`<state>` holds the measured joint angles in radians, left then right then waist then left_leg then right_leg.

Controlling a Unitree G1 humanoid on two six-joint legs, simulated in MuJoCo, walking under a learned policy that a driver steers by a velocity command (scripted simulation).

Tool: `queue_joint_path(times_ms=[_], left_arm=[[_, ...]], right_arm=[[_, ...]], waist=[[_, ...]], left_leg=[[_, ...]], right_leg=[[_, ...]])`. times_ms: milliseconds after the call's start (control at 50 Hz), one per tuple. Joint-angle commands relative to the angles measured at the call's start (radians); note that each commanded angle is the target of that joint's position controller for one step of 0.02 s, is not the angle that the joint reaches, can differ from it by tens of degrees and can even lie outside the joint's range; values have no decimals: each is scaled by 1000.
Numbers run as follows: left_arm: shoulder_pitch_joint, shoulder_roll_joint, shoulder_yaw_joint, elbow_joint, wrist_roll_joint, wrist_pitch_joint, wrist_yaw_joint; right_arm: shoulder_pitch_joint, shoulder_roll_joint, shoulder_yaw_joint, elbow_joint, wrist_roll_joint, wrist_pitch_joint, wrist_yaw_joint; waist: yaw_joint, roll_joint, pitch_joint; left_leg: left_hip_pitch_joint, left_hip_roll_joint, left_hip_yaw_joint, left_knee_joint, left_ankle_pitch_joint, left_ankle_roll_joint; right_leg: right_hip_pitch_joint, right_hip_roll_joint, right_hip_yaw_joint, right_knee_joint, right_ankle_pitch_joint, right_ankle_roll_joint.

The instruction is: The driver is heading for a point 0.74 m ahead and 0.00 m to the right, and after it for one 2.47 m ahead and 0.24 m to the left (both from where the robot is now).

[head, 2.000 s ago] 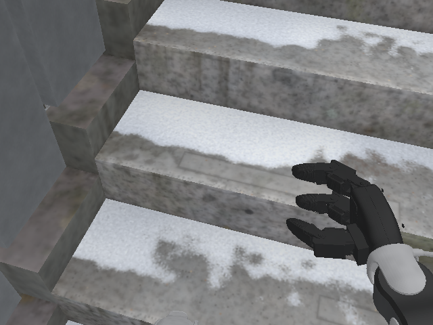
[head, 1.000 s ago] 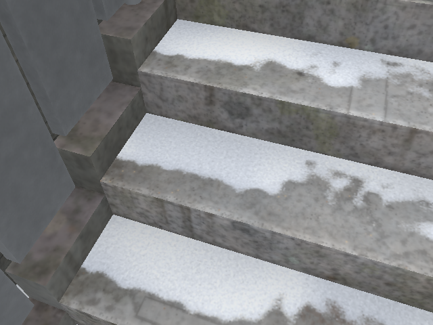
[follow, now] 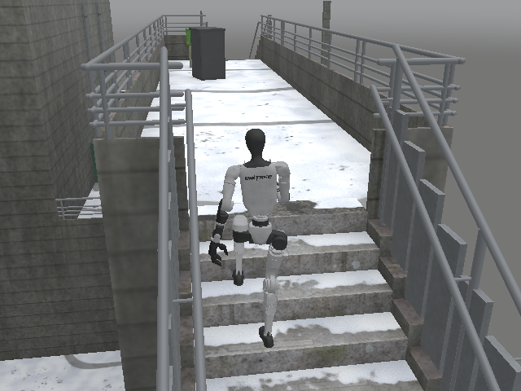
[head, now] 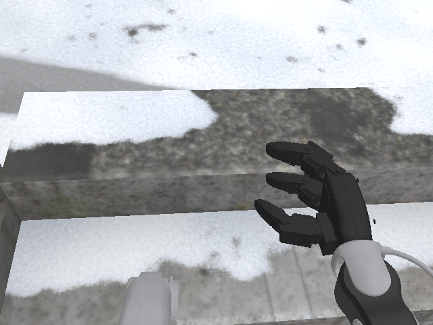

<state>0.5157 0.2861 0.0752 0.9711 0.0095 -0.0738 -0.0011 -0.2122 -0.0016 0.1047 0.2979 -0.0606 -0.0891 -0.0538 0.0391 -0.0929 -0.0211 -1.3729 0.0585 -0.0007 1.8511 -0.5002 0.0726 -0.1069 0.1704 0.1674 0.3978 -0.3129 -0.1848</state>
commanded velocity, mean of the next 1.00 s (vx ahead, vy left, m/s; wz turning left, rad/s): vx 1.00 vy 0.00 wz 0.05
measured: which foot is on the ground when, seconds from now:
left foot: up 0.00-0.06, down 0.08-0.46, up 0.48-0.88, down 0.90-1.00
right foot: down 0.00-0.06, up 0.08-0.42, down 0.44-0.88, up 0.90-1.00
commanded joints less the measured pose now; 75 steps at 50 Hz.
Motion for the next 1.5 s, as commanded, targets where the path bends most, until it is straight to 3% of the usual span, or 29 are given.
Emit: queue_joint_path(times_ms=[20, 60, 80, 120, 160, 220, 340, 400, 440, 460, 480, 500, 560, 620, 680, 760, 820, 880, 900, 920, 960, 1020, 1100, 1180, 1240, 1280, 1300, 1380, 1500], left_arm=[[-206, 197, 58, -185, -30, -40, 15], [-443, 286, 111, -273, -17, -86, -14], [-537, 81, 76, -311, 17, -110, -41], [-259, -69, 18, -351, 64, -82, -70], [-311, -160, -35, -424, 91, -12, -42], [-475, -242, -77, -497, 42, 52, -20], [-811, -186, -101, -690, 26, 34, 21], [-508, -80, -76, -538, -2, 26, -27], [-131, 3, -16, -464, 12, 64, -13], [-162, 93, 26, -436, 8, 60, -1], [-179, 193, 61, -404, 14, 46, 13], [-210, 161, 65, -409, 44, 43, 6], [-258, 8, 29, -201, 11, -14, -28], [-144, -177, -35, -69, 37, -48, -29], [-108, -140, -55, 36, 47, -89, -44], [-64, -92, -84, 62, -20, -78, 2], [-17, 142, -29, -15, -64, -88, 54], [-84, 255, 32, -148, 3, -57, 57], [-133, 245, 51, -206, 3, -56, 34], [-172, 1, 1, -273, 27, -72, -20], [-356, -63, -20, -483, 66, -113, -34], [-308, -134, -93, -518, 71, -67, 1], [-462, 14, -77, -585, 46, 3, 16], [-443, -24, -87, -541, 2, -7, -22], [-279, 113, -33, -467, -14, -18, 11], [31, 181, 9, -386, 24, -35, 49], [-24, 235, 17, -390, 79, -34, 41], [-147, 56, -10, -314, 48, -51, 7], [-110, 71, -20, -206, 17, -67, 2]], right_arm=[[342, -185, -92, 76, 45, 14, -15], [799, -342, -170, 218, 61, 12, -25], [740, -414, -190, 307, 64, -11, -22], [403, -322, -172, 274, 36, -13, 6], [389, -128, -129, 394, 43, -33, 27], [615, -119, -136, 602, 34, -70, 60], [690, -207, -137, 748, 63, -98, 53], [678, -425, -178, 621, 110, -85, 30], [548, -628, -256, 534, 99, -99, 30], [573, -512, -248, 509, 113, -107, 47], [565, -351, -219, 429, 117, -99, 97], [514, -251, -205, 366, 69, -95, 91], [427, -104, -136, 265, 1, -59, 68], [429, -66, -111, 287, 54, -8, 80], [149, 43, -58, 158, 68, 36, 24], [97, -121, -67, 142, 93, 101, 68], [180, -156, -76, 188, 72, 111, 80], [422, -303, -138, 240, 66, 111, 77], [508, -383, -184, 242, 64, 93, 80], [353, -413, -201, 266, 81, 69, 64], [380, -430, -210, 297, 69, 79, 57], [476, -358, -196, 406, 25, 28, 44], [442, -381, -181, 419, 44, -22, 46], [508, -482, -218, 416, 61, -26, 43], [506, -550, -244, 406, 48, -18, 51], [490, -374, -201, 370, 23, -37, 71], [610, -265, -163, 329, 65, -30, 65], [373, -342, -156, 263, 14, 6, 83], [260, -337, -129, 185, 10, 50, 115]], waist=[[-223, 168, -355], [-494, 128, -596], [-405, 418, -463], [-50, 235, -347], [20, 78, -83], [-10, 78, 133], [40, 99, 287], [85, 90, -205], [290, 209, -473], [228, 141, -496], [159, -178, -534], [130, 36, -556], [-19, 172, -135], [-61, 97, -3], [-108, 69, 174], [-132, 75, 137], [-176, 57, -112], [-243, -125, -274], [-289, -82, -308], [-161, 258, -187], [-131, 147, -164], [19, -38, 109], [35, 0, 212], [-22, 80, -25], [71, 163, -156], [175, 51, -342], [59, -239, -425], [34, 85, -76], [-58, 33, 106]], left_leg=[[1424, -92, 112, -436, 101, 24], [1661, -46, -16, -831, 84, 24], [1595, 58, -238, -1122, 41, 23], [1365, 336, -792, -1338, 216, 200], [1138, 310, -654, -1407, -121, 98], [1143, 218, -257, -1486, 164, 16], [1123, 171, 134, -1892, 651, 12], [1055, 140, 170, -1731, 1728, 111], [1259, 191, 108, -1207, 2016, 79], [1120, 85, 3, -856, 1303, 38], [761, -165, -62, -208, 380, -28], [651, -157, -253, 142, 377, -9], [334, -24, -145, 278, 359, 62], [176, -55, -176, 407, 242, 114], [-82, -103, -128, 653, 32, 154], [398, -88, 186, 4, 238, 106], [746, -119, 275, -381, 181, 145], [890, -236, 195, -684, -262, 148], [1099, -216, -30, -919, -195, 211], [1178, -97, -463, -1195, -230, 323], [1260, 72, -940, -1481, -174, 395], [984, -17, -621, -1457, 46, 285], [677, -114, -400, -1646, 238, 228], [887, -118, -338, -1637, 602, 184], [1221, -106, -362, -1231, 1118, 105], [964, -144, -274, -690, 519, 63], [707, -217, -161, -397, 38, 21], [532, -61, -135, -424, 195, 34], [530, -46, -111, -765, 293, -3]], right_leg=[[-664, -165, 153, -93, 1437, -68], [-448, -145, 120, 512, 1732, 25], [-522, 60, -5, 937, 820, 71], [-762, -29, 19, 1544, 309, 73], [-880, -129, 32, 1709, 272, 29], [-1192, -91, 52, 1912, 30, -6], [-1230, -186, -123, 1411, -344, -19], [-179, -63, -416, 910, -31, 17], [84, -28, -344, 601, 4, 34], [230, -88, -96, 418, 7, 4], [300, -448, 569, 69, 14, -126], [244, -495, 688, 6, -49, -109], [-16, -425, 338, 16, -100, -14], [-86, -409, 102, -31, 34, 34], [-232, -450, -68, -224, 66, 95], [-429, -330, -372, -498, 432, 123], [-114, -366, -450, -288, 1502, 100], [195, -464, -365, 333, 2040, 77], [61, -417, -336, 753, 1632, 86], [-469, -191, -289, 1184, 258, 113], [-917, -125, -32, 1753, 128, 139], [-1028, -189, -62, 1611, -92, 161], [-714, -281, -136, 879, -49, 203], [-176, -211, -174, 351, 350, 191], [-35, -133, -181, 158, 204, 176], [414, -342, -30, 203, 24, 139], [575, -587, 491, 98, 23, 43], [138, -481, 350, -100, -125, -18], [-63, -371, -49, -258, 296, 52]])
